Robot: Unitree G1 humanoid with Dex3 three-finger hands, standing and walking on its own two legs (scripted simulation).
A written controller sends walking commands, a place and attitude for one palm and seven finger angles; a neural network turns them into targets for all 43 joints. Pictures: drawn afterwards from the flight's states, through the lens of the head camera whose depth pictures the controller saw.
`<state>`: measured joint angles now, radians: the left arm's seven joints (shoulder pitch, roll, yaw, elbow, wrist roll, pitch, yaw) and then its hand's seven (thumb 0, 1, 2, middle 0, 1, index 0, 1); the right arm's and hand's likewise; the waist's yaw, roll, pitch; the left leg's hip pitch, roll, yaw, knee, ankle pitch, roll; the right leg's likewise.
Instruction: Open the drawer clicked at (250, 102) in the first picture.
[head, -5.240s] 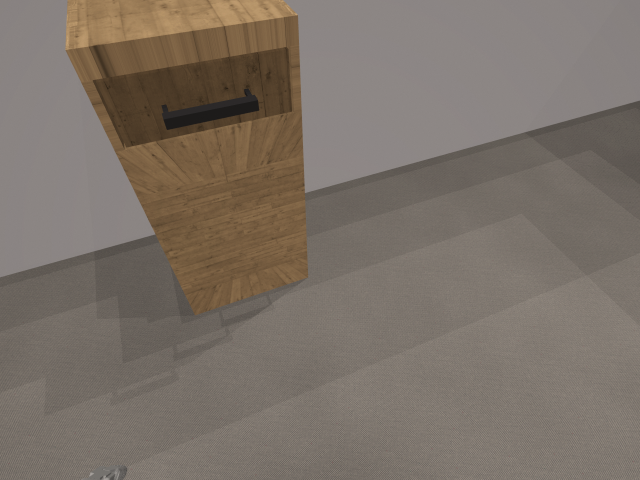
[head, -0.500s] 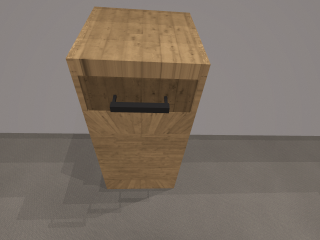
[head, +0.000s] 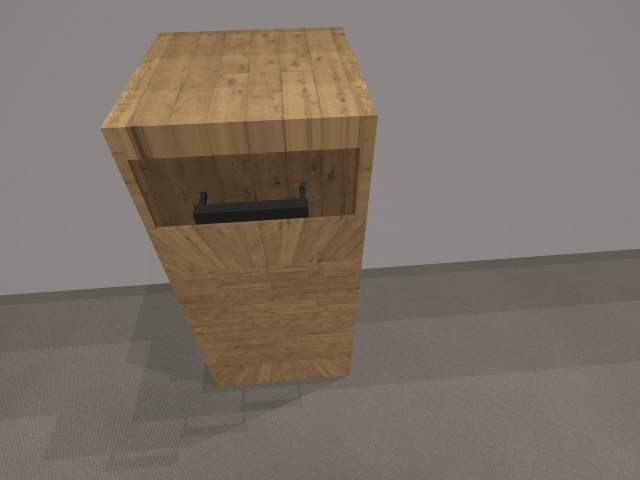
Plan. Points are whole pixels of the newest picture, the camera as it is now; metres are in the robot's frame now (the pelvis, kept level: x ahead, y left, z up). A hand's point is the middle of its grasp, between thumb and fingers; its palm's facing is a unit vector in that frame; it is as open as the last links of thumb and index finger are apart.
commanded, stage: come to a stop and stand still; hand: left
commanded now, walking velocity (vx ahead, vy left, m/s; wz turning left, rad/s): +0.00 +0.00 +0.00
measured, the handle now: (252, 202) +0.56 +0.15 +0.03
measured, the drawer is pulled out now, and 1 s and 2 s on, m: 0.00 0.00 0.00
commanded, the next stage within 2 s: look again from close up in 0.10 s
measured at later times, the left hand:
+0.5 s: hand out of the picture -0.06 +0.16 -0.17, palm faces +0.06 -0.99 -0.15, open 7.4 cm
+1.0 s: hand out of the picture -0.06 +0.17 -0.18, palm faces +0.07 -0.99 -0.15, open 7.4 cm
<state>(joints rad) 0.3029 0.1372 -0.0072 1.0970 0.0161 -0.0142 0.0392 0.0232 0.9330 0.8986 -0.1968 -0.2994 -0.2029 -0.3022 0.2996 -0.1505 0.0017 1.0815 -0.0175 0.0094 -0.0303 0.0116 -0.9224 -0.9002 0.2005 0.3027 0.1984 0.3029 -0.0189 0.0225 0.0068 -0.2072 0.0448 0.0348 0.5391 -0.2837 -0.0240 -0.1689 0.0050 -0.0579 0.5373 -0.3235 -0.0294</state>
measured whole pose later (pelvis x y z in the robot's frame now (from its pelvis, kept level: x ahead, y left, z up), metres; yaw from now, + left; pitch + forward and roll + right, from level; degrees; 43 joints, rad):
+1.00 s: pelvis -0.02 +0.02 +0.00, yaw +2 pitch -1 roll +0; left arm 0.39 0.12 0.02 1.08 0.04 0.00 0.02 0.00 0.91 0.90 -0.19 -0.30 -0.20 -0.30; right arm 0.35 -0.10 -0.01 1.09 -0.03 0.01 -0.03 0.00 -0.91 -0.90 0.20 0.30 0.20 0.30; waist -0.01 -0.02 -0.02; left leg -0.27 0.00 0.02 0.50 -0.22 0.02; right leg -0.23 -0.03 -0.07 0.52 -0.29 -0.01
